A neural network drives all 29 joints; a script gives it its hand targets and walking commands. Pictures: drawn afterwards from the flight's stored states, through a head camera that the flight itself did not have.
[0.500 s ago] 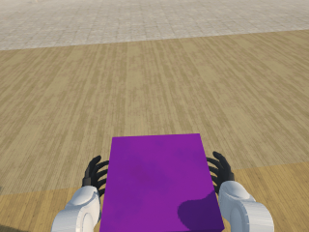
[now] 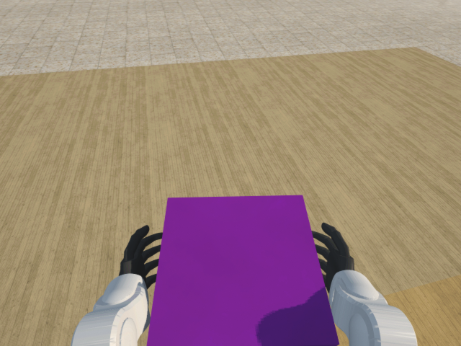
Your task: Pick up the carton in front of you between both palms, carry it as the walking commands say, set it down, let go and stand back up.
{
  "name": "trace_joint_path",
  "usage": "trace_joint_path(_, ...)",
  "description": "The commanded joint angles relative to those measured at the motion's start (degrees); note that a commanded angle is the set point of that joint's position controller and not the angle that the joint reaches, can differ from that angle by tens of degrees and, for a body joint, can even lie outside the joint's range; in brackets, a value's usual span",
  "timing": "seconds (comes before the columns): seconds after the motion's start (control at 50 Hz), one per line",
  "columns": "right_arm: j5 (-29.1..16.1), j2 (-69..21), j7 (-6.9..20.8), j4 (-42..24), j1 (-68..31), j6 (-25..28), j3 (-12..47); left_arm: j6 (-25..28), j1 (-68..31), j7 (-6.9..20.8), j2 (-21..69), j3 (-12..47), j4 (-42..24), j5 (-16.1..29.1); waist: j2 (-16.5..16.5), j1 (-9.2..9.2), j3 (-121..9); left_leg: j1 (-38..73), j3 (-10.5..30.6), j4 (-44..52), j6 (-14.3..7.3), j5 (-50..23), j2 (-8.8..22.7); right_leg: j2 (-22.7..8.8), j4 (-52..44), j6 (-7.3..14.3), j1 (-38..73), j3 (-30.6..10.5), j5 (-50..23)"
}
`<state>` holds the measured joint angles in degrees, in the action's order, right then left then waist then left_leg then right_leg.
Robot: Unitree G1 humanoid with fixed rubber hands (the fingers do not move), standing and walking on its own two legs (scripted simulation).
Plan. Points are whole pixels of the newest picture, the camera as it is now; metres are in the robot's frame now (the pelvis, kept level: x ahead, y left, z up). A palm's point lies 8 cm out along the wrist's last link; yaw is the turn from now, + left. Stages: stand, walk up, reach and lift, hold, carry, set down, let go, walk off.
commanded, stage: carry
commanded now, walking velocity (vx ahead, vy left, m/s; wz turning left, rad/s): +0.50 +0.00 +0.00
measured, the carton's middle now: (236, 289) +0.24 -0.01 +0.01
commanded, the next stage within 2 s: none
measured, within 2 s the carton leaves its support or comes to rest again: neither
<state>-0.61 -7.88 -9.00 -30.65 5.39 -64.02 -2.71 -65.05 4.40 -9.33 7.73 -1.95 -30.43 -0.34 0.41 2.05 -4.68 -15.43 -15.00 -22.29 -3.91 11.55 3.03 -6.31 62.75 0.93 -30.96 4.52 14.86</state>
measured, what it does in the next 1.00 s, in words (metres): walks ahead: right foot, then left foot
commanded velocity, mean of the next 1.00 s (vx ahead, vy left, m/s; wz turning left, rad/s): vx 0.50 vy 0.00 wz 0.00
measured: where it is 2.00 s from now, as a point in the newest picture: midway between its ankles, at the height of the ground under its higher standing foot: (214, 173)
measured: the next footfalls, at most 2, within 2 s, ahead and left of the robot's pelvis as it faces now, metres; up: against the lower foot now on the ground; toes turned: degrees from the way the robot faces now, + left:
right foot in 0.28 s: +0.41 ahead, -0.12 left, +0.00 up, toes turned -9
left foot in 0.80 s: +0.70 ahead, +0.07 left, -0.03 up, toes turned +7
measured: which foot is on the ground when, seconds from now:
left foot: down 0.00-0.32, up 0.34-0.78, down 0.80-1.00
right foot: up 0.00-0.26, down 0.28-0.80, up 0.82-1.00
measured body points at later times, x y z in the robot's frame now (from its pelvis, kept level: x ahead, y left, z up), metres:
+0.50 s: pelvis +0.34 -0.05 -0.01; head +0.37 -0.06 +0.44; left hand +0.63 +0.13 +0.06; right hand +0.66 -0.18 +0.06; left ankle +0.29 +0.10 -0.65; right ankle +0.37 -0.11 -0.75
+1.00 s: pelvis +0.67 +0.01 -0.04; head +0.76 +0.02 +0.40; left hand +1.04 +0.16 +0.02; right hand +1.03 -0.15 +0.03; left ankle +0.66 +0.06 -0.77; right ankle +0.65 -0.13 -0.68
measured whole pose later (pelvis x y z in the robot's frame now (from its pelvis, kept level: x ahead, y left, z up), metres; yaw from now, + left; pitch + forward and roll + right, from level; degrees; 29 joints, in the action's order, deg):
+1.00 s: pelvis +0.67 +0.01 -0.04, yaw +1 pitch +6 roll -2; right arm 0.0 -9.0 -9.6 -5.8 -26.0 -54.1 -16.9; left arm -55.9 -27.7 -12.0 9.3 -17.5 -6.1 -0.8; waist 0.1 2.6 4.4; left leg -21.1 -7.6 -31.8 -5.8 13.3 -0.9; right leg -1.7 67.9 3.0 -36.8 1.0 21.0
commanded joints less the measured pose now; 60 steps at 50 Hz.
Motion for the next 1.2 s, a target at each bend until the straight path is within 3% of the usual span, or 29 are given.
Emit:
trace_joint_path(0.0,-11.1,-39.04,4.18,-7.24,-20.93,1.57,33.92,2.72,-18.66,2.08,41.45,32.06,-5.64,7.78,-7.25,-1.18,-10.36,14.54,13.83,13.82,-2.9,-3.45,14.05,-1.37,-8.13,-0.71,-6.64,0.75,-5.49)
trace_joint_path(0.1,-9.84,-33.92,2.78,-6.41,-18.96,0.54,31.54,1.42,-18.25,0.9,36.65,31.29,-6.2,7.82,-7.74,-0.94,-4.67,16.89,7.89,13.17,-3.21,-12.07,11.28,0.38,-24.1,-1.0,-7.61,5.05,-11.98)
trace_joint_path(0.2,-8.1,-29.02,-0.25,-4.56,-22.82,-0.33,28.25,0.41,-23.75,-0.59,30.61,29.26,-5.76,9.07,-9.39,-1.2,-0.73,17.32,4.69,9.8,-2.25,-17.61,11.08,1.7,-31.17,1.8,-1.57,7.13,-14.33)
trace_joint_path(0.24,-7.87,-28.16,-1.32,-3.74,-26.23,-0.34,27.61,0.58,-25.61,-1.16,29.12,27.64,-4.04,9.46,-9.56,-2.53,-4.55,16.55,2.19,-0.23,-0.89,-27.63,9.98,4.95,-31.11,2.59,9.37,10.16,-9.6)
trace_joint_path(0.26,-7.72,-27.94,-1.74,-3.09,-28.02,-0.37,27.51,0.8,-26.15,-1.45,28.69,26.6,-2.38,9.52,-6.53,-4.79,-8.18,13.32,0.03,-11.93,0.8,-30.15,7.18,7.7,-32.53,2.66,20.02,11.52,-5.93)
trace_joint_path(0.28,-7.7,-27.43,-2.14,-2.37,-30.29,-0.31,27.32,0.99,-26.52,-1.65,28.22,25.42,-1.23,9.23,-0.12,-6.62,-12.06,4.95,0.17,-26.45,1.85,-20.13,4.67,2.9,-34.54,2.16,30.48,4.61,0.72)
trace_joint_path(0.3,-7.96,-27.74,-2.28,-2.59,-30.81,-0.24,27.4,1.3,-29.72,-1.78,27.39,24.76,-0.53,9.64,17.61,-5.72,-18.25,-13.59,3.43,-47.08,4.91,-2.02,-2.66,-14.37,-42.94,11.1,43.36,-27.83,14.19)
trace_joint_path(0.32,-8.23,-28.01,-2.43,-1.93,-33.71,0.03,27.22,1.64,-29.48,-1.62,29.92,25.16,1.48,10.15,18.79,-6.18,-16.49,-20.53,11.1,-55.4,4.16,15.36,-5.37,-16.16,-50.42,12.54,42.49,-37.09,5.07)
trace_joint_path(0.34,-7.97,-31.01,-2.56,0.78,-35.45,0.63,27.19,2.19,-32.91,-1.18,31.18,25.32,1.47,10.88,14.05,-4.67,-16.68,-21.76,15.01,-59.78,1.9,14.6,-1.26,-15.42,-47.75,11.67,40.16,-29.44,-1.53)
trace_joint_path(0.36,-7.41,-32.56,-2.5,2.48,-37.31,1.52,26.27,3.1,-36.59,-0.8,33.55,26.3,2.65,11.6,6.98,-4.28,-16.81,-21.52,15.35,-59.52,0.65,12.16,0.4,-14.29,-45.2,10.93,36.29,-23.93,-7.92)
trace_joint_path(0.38,-6.75,-34.2,-2.36,4.59,-39.65,2.43,25.81,4.14,-40.52,-0.42,35.6,26.63,3.93,11.66,2.8,-3.48,-15.61,-20.93,15.75,-56.16,-0.15,9.31,2.2,-13.48,-44.76,9.96,31.93,-18.87,-11.29)
trace_joint_path(0.42,-5.22,-36.92,-2.21,9.44,-44.16,4.16,25.03,6.18,-46.08,-0.13,37.39,25.91,7.9,10.81,4.59,-2.82,-15.69,-18.54,15.14,-49.73,-0.18,5.64,3.01,-10.92,-46.47,8.42,27.48,-12.21,-8.15)
trace_joint_path(0.56,-3.95,-36.89,-3.04,22.3,-58.36,9.49,22.02,11.02,-56.08,-1.79,35.47,20.75,21.27,5.97,5.53,-4.48,-14.03,-26.21,10.86,-28.04,1.47,-1.99,2.49,-8.1,-45.06,11.56,32.79,-3.86,-19.67)
trace_joint_path(0.68,-4.87,-36.86,-3.26,27.48,-64.43,10.14,18.23,11.91,-63.25,-3.27,36.41,18.28,26.2,5.64,6.61,-5.58,-12.4,-18.17,7.74,-9.21,-0.04,-14.52,-1.09,-5.1,-39.0,8.29,35.54,0.5,-28.96)
trace_joint_path(0.72,-4.81,-36.62,-3.08,28.14,-65.41,9.7,16.98,11.4,-64.49,-3.44,37.25,18.17,27.01,5.61,6.61,-4.77,-12.92,-13.08,7.22,-5.57,-1.43,-14.37,-2.1,-5.14,-33.92,6.78,36.59,1.32,-34.12)
trace_joint_path(0.74,-4.71,-36.48,-3.04,28.95,-64.69,9.44,16.33,11.0,-65.26,-3.49,37.64,18.28,27.25,5.61,5.09,-3.01,-14.95,-5.56,5.87,-2.31,-1.68,-15.6,-3.36,-3.57,-27.43,5.18,35.55,3.52,-36.34)
trace_joint_path(0.76,-4.38,-36.09,-3.04,29.92,-63.2,9.22,15.62,10.58,-65.69,-3.55,37.99,18.5,27.33,5.55,1.4,-0.81,-18.7,6.32,5.66,-2.31,-1.34,-16.03,-3.2,-1.04,-16.9,3.42,30.67,5.59,-31.45)
trace_joint_path(0.78,-3.95,-35.19,-3.07,30.23,-61.46,8.94,14.85,10.15,-66.08,-3.71,37.93,18.57,27.22,5.67,-5.12,0.55,-22.51,18.86,14.78,-8.47,-0.51,-23.05,5.29,0.46,-4.7,2.5,18.8,4.04,-14.94)
trace_joint_path(0.8,-3.12,-33.2,-3.6,30.22,-63.36,8.63,14.1,9.4,-64.27,-3.64,39.56,18.81,27.95,6.13,-19.09,1.2,-27.83,35.42,38.76,-9.23,-10.27,-29.17,18.74,8.46,9.55,0.78,-1.3,0.87,10.72)
trace_joint_path(0.82,-4.11,-35.16,-3.66,30.64,-62.19,8.47,14.5,9.29,-65.62,-3.57,39.09,18.81,26.23,6.7,-21.63,3.13,-28.74,38.33,46.12,-4.8,-14.07,-21.24,19.8,10.16,19.48,1.38,-11.6,-3.34,17.31)
trace_joint_path(0.84,-5.25,-37.38,-3.01,28.65,-63.08,8.57,15.05,9.1,-68.4,-3.46,40.94,19.15,24.98,7.34,-16.52,3.55,-25.82,36.43,42.28,-5.25,-13.12,-22.35,17.25,7.84,21.18,2.6,-16.06,-5.38,16.3)
trace_joint_path(0.86,-6.61,-40.22,-2.13,25.77,-64.95,8.73,17.03,9.18,-68.87,-3.24,43.05,19.14,24.06,7.56,-8.51,3.42,-23.9,33.48,38.45,-5.37,-11.17,-25.31,16.05,5.73,18.6,2.8,-17.18,-6.05,13.11)
trace_joint_path(0.88,-7.92,-42.32,-1.3,22.84,-67.13,9.1,19.26,9.44,-68.64,-2.9,44.47,19.22,23.28,7.53,-4.49,2.64,-22.22,29.78,34.8,-4.62,-9.6,-27.88,14.89,4.18,14.09,2.61,-16.53,-5.91,9.88)
trace_joint_path(0.94,-10.31,-44.81,-0.11,17.18,-68.2,10.58,24.04,10.7,-64.86,-2.33,44.93,20.15,20.85,6.49,-4.82,1.04,-23.42,26.24,28.53,-4.06,-7.55,-29.43,12.74,3.15,6.17,1.98,-13.2,-5.0,5.49)
trace_joint_path(1.0,-11.16,-43.13,-0.04,14.16,-64.19,11.64,26.49,11.87,-59.7,-2.49,42.53,21.3,18.56,5.59,-6.07,1.79,-22.77,27.89,23.49,-4.89,-7.97,-38.39,10.55,4.12,-3.29,2.1,-15.24,-2.33,2.06)
trace_joint_path(1.08,-11.13,-40.02,-0.25,13.37,-60.35,12.11,27.64,12.58,-57.4,-2.44,38.9,22.08,16.12,5.73,-6.39,3.24,-19.04,25.18,15.48,-5.6,-5.76,-41.49,3.56,8.13,-25.61,2.45,-7.24,3.54,-13.34)
trace_joint_path(1.12,-10.05,-38.37,-0.62,14.96,-58.06,11.91,27.0,12.35,-56.07,-2.25,36.92,21.84,16.24,5.33,-7.46,3.25,-17.58,22.33,13.5,-6.65,-4.96,-40.66,2.69,9.78,-34.12,3.47,0.9,5.57,-20.58)
trace_joint_path(1.16,-8.64,-37.58,-1.09,16.96,-56.56,11.31,26.37,11.8,-53.85,-2.15,35.18,20.83,17.82,4.43,-8.26,0.02,-19.19,20.45,12.05,-13.74,-2.91,-42.83,3.37,10.32,-38.28,4.99,12.22,5.19,-25.43)
trace_joint_path(1.18,-7.95,-37.47,-1.29,17.95,-56.51,10.91,26.05,11.49,-52.4,-2.15,34.68,20.1,18.97,3.74,-7.02,-2.89,-21.15,17.42,9.67,-21.64,-1.44,-40.07,2.9,9.4,-40.0,5.31,21.09,5.21,-27.6)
